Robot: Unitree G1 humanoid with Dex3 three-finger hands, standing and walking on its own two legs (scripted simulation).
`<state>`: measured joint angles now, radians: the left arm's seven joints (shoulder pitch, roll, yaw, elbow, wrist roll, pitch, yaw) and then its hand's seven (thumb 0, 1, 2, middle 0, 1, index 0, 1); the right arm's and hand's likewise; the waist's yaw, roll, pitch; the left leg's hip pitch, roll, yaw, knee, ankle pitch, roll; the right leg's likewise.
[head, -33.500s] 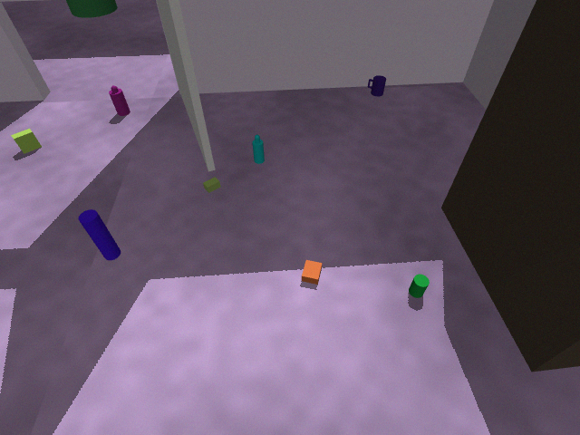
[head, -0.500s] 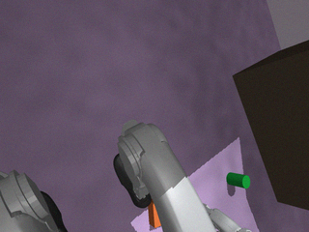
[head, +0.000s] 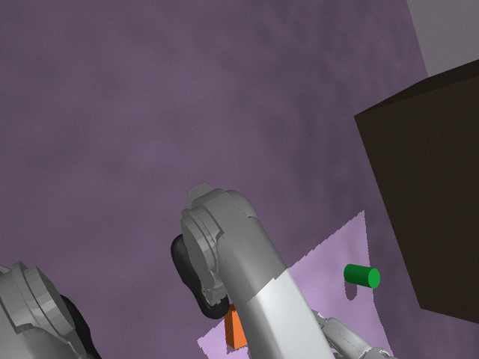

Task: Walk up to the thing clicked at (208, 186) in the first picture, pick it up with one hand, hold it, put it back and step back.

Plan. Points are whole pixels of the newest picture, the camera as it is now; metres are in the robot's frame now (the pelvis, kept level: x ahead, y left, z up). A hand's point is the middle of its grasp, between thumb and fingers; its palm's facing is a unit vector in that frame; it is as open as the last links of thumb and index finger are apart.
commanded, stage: open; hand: left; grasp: from above
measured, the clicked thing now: out of the picture +0.45 +0.39 -0.30
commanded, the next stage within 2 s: withdraw in 0.34 s
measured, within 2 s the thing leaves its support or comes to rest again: neither
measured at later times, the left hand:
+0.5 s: hand out of the picture +0.44 +0.38 -0.26, palm faces -0.28 -0.34 -0.90, open 14.0 cm
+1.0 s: hand out of the picture +0.41 +0.42 -0.12, palm faces -0.48 -0.18 -0.86, open 13.9 cm
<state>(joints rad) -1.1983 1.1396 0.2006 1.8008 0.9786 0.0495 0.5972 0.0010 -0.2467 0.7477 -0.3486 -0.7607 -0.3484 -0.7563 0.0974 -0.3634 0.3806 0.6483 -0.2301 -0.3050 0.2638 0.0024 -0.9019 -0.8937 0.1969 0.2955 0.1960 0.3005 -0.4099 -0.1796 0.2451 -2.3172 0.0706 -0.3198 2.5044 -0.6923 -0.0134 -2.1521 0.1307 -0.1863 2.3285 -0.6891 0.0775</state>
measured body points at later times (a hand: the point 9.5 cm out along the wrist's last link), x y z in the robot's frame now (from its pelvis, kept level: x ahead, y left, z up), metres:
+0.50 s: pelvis +0.00 +0.00 +0.00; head +0.29 +0.14 +0.31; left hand +0.45 +0.40 -0.21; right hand +0.04 -0.23 -0.04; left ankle +0.07 +0.14 -0.29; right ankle +0.12 -0.12 -0.28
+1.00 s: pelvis +0.00 +0.00 +0.02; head +0.22 +0.11 +0.39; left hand +0.43 +0.43 -0.07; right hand +0.13 -0.26 -0.07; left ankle +0.07 +0.14 -0.29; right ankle +0.12 -0.12 -0.28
